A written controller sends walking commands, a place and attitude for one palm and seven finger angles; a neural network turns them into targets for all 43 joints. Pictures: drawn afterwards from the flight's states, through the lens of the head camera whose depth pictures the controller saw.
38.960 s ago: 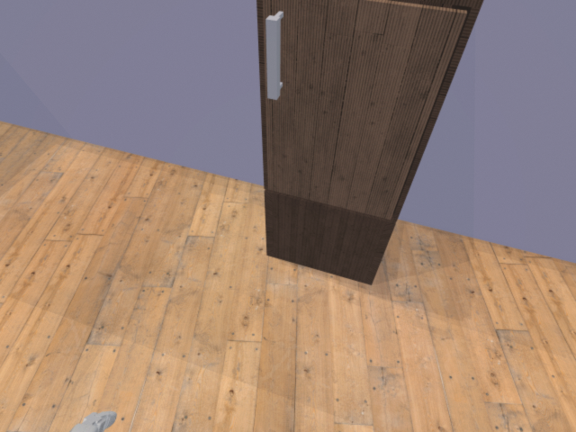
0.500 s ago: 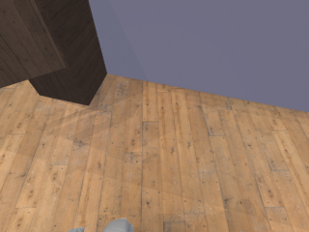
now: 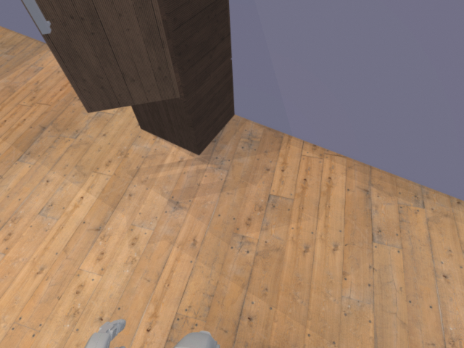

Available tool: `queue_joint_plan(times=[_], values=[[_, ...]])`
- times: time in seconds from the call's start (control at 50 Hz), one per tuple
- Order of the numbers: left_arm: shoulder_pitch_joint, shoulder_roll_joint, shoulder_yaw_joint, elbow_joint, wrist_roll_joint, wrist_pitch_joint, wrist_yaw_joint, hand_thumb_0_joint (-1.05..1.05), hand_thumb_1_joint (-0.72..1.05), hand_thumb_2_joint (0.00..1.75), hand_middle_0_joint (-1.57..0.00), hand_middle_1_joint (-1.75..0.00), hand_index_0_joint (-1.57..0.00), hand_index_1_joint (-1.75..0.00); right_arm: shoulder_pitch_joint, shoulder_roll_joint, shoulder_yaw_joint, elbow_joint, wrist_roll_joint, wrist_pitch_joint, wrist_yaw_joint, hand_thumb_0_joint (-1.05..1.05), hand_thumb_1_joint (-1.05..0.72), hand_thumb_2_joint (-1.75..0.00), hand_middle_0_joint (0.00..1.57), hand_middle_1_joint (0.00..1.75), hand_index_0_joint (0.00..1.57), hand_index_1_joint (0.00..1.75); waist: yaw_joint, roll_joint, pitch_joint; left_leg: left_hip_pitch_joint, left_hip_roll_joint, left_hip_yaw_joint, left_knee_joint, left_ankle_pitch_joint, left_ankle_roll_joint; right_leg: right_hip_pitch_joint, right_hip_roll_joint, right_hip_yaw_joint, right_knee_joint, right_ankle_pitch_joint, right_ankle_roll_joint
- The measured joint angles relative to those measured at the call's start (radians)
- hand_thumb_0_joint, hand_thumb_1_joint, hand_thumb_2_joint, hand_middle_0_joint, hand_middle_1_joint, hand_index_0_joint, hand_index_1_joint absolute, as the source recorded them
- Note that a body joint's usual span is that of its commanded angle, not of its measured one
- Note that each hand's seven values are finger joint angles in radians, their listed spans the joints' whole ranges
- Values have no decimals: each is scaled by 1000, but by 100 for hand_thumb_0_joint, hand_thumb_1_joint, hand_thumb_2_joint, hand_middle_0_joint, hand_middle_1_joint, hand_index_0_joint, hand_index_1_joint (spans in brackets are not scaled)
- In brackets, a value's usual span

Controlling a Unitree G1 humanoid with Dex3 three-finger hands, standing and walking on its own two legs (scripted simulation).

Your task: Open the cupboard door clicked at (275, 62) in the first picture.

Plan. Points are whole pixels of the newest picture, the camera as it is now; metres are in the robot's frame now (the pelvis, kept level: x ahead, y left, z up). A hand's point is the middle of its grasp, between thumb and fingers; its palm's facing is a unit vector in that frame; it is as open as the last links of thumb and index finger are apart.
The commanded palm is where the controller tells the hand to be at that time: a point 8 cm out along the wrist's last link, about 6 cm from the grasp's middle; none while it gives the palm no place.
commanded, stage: turn to face it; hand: left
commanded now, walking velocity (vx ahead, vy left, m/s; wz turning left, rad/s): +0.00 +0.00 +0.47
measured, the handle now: out of the picture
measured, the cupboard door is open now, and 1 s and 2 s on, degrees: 44 44 44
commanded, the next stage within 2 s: take the last steps up to it in 0.34 s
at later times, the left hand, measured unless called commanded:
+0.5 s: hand out of the picture +0.02 +0.23 -0.17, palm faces +0.27 -0.93 -0.25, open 7.4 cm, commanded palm none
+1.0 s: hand out of the picture +0.00 +0.23 -0.18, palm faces +0.44 -0.88 -0.18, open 7.4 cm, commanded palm none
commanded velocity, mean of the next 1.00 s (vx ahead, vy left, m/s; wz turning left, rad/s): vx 0.17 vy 0.08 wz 0.23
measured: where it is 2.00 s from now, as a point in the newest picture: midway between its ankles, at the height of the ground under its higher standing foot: (183, 281)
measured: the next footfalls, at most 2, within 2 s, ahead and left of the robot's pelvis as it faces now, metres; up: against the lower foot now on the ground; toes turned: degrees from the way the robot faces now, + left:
left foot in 0.30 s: +0.03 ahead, +0.13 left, +0.00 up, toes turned +13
right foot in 0.62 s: +0.10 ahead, -0.12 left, +0.00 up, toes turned +10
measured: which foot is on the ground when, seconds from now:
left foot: up 0.00-0.28, down 0.30-0.60, up 0.62-0.96, down 0.98-1.00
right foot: down 0.00-0.30, up 0.32-0.60, down 0.62-0.98, up 1.00-1.00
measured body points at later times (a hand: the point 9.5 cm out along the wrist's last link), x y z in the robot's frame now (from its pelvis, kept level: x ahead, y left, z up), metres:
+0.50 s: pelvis +0.03 +0.01 +0.01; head +0.07 +0.04 +0.45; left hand +0.01 +0.28 -0.15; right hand +0.18 -0.19 -0.13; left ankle -0.01 +0.12 -0.73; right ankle +0.02 -0.14 -0.68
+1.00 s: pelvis +0.12 +0.09 -0.01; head +0.16 +0.11 +0.44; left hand -0.02 +0.27 -0.16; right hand +0.31 -0.11 -0.14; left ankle +0.14 +0.22 -0.73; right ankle +0.06 -0.12 -0.72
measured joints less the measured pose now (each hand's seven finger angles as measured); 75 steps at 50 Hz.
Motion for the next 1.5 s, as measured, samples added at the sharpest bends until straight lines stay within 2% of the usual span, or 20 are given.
queue_joint_plan(times=[0.04, 0.1, 0.22, 0.28, 0.34, 0.42, 0.54, 0.6, 0.66, 0.76, 0.84, 0.96, 1.02, 1.08, 1.12, 1.22, 1.32, 1.4, 1.44, 1.5], values=[[17, -17, -6, 5, -2, -1, 4, 1, 90, 90, -20, -30, -20, -30, -7, -9, -6, 9, -3, 7, 6, 1, -91, -90, 20, 30, 21, 30, -1, -3, 4, -45, 9, 40, 167, 2, -13, 28, -16, -21, -33, 8, -4], [40, -29, -12, 20, -1, -1, 5, 1, 90, 90, -20, -30, -20, -30, -17, -7, -5, 11, -1, 11, 12, 1, -91, -90, 20, 30, 20, 30, -6, -31, 11, -48, 33, 90, 199, 16, -30, 63, -43, -48, -83, 25, -1], [78, -29, -13, 49, 5, -10, -3, 1, 90, 90, -20, -30, -20, -30, -47, 8, 11, 14, 6, 0, 14, 1, -91, -90, 20, 30, 20, 30, 18, -86, 31, 71, 51, 152, -119, 11, -28, 85, -86, -104, -81, 5, 15], [106, -17, -6, 70, -2, -7, -5, 1, 90, 90, -20, -30, -20, -30, -61, 11, 22, 6, 4, -20, 12, 1, -91, -90, 20, 30, 20, 30, 28, -94, 27, 162, 48, 173, -332, 166, -8, 66, -98, -130, -8, -41, 34], [104, 10, 4, 97, -12, 26, -1, 1, 90, 90, -20, -30, -20, -30, -70, 28, 28, 0, -3, -41, 0, 1, -91, -90, 20, 30, 20, 30, 36, -115, 28, 157, 37, 164, -305, 176, 53, -26, -96, -54, 222, -186, 59], [80, 26, 15, 124, -9, 54, 1, 1, 91, 90, -20, -30, -20, -30, -54, 52, 44, -2, -9, -49, -21, 1, -91, -90, 20, 30, 20, 30, 41, -104, 14, 182, 38, 136, -340, 143, 49, -112, -57, 20, 409, -187, 66], [47, 15, 11, 108, -10, 36, -12, 1, 91, 90, -19, -30, -19, -30, -18, 63, 55, 21, -13, -51, -25, 1, -91, -90, 20, 30, 21, 30, 38, -51, -5, 212, 48, 89, -402, 179, 39, -85, -25, 28, 256, -151, 63], [58, 4, 10, 95, -4, 8, -27, 1, 91, 90, -19, -30, -19, -30, 13, 60, 50, 36, -8, -43, -16, 1, -91, -90, 21, 30, 21, 30, 36, -31, -30, 200, 48, 75, -353, 145, 26, 6, -8, 2, 41, -88, 55], [71, -17, 7, 93, 3, -26, -22, 1, 91, 90, -19, -30, -19, -30, 36, 40, 36, 54, -4, -25, -3, 1, -91, -90, 21, 30, 21, 30, 37, -13, -35, 99, 32, 61, -79, -14, 27, 33, -16, -19, 8, -14, 10], [146, -57, 0, 130, 2, -46, -13, 0, 91, 90, -20, -30, -20, -30, 36, 12, 15, 74, -11, -7, 22, 1, -91, -90, 20, 30, 20, 30, 33, -21, -43, -63, 63, 97, 204, 132, -3, 129, -45, -43, -126, 9, 30], [184, -60, -2, 174, 6, -57, -17, 1, 90, 90, -20, -30, -20, -30, 26, 15, 12, 68, -5, -22, 33, 1, -91, -90, 20, 30, 20, 30, 29, -69, -31, -72, 96, 138, 25, 176, -22, 200, -85, -63, -228, 32, 48], [226, -50, 5, 222, 8, -58, -22, 1, 90, 90, -20, -30, -20, -30, -5, 17, 24, 64, -4, -53, 37, 1, -91, -90, 20, 30, 20, 30, 62, -97, -10, 33, 78, 202, -322, 191, 3, 251, -142, -97, -177, -56, 108], [234, -36, 9, 242, -1, -30, -24, 1, 90, 90, -20, -30, -20, -30, -17, 28, 26, 43, -13, -95, 19, 1, -91, -90, 20, 30, 20, 30, 49, -95, -3, 51, 67, 216, -307, 271, 59, 139, -152, -49, 160, -164, 74], [189, -15, 13, 245, -2, -2, -17, 1, 90, 90, -20, -30, -20, -30, -1, 62, 38, 37, -14, -112, -3, 1, -91, -90, 20, 30, 20, 30, 48, -107, -1, 103, 56, 234, -300, 196, 69, -39, -107, 15, 525, -162, 22], [147, -12, 15, 231, 1, 0, -20, 1, 91, 90, -20, -30, -19, -30, 25, 78, 45, 45, -15, -116, -14, 1, -91, -90, 20, 30, 20, 30, 44, -100, -6, 155, 47, 239, -356, 202, 65, -130, -91, 4, 598, -103, 11], [49, -29, 12, 162, 2, -11, -31, 1, 91, 90, -19, -30, -19, -30, 102, 73, 41, 90, -15, -122, -25, 0, -94, -90, 20, 30, 21, 30, 30, -68, -26, 280, 18, 245, -505, 227, 77, -237, -78, -21, 426, 0, 11], [-10, -47, 9, 116, 2, -19, -37, 1, 91, 90, -19, -30, -19, -30, 170, 64, 41, 140, -19, -108, -14, 1, -93, -90, 20, 30, 21, 30, 11, -47, -44, 371, 7, 255, -553, 189, 64, -201, -62, -26, 165, 64, 12], [-17, -48, 9, 100, 7, -46, -39, 1, 91, 90, -19, -30, -19, -30, 212, 63, 43, 171, -13, -97, -8, 1, -92, -90, 20, 30, 21, 30, 4, -33, -51, 374, 35, 259, -416, 68, 42, -97, -28, -40, 10, 119, -23], [-14, -55, 6, 102, 4, -65, -34, 0, 91, 90, -19, -30, -19, -30, 203, 62, 41, 183, -9, -83, -4, 1, -92, -90, 20, 30, 20, 30, -1, -17, -37, 277, 49, 206, -146, -17, 43, -79, -11, -59, 40, 81, -58], [25, -70, 0, 114, -4, -73, -18, 0, 91, 90, -19, -30, -20, -30, 168, 59, 35, 186, -8, -73, -1, 1, -92, -90, 20, 30, 20, 30, 0, -16, -29, 117, 62, 157, 134, 65, 32, -9, 6, -70, -39, 75, -57]])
